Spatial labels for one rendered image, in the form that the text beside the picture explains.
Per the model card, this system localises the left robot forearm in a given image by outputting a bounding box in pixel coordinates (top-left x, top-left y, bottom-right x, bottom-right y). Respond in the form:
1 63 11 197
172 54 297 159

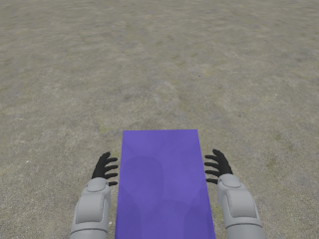
70 177 112 239

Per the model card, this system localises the carton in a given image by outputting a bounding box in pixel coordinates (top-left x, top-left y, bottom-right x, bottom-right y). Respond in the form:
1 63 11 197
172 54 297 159
115 129 216 239

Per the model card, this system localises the right robot forearm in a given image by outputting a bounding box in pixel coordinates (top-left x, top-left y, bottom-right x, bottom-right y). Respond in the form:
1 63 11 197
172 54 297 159
217 173 265 239

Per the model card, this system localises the left robot hand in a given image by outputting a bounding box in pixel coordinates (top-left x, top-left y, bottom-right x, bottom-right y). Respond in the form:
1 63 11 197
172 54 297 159
91 151 119 186

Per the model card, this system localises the right robot hand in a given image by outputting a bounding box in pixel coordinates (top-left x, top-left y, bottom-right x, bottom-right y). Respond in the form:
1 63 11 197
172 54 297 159
204 149 233 184

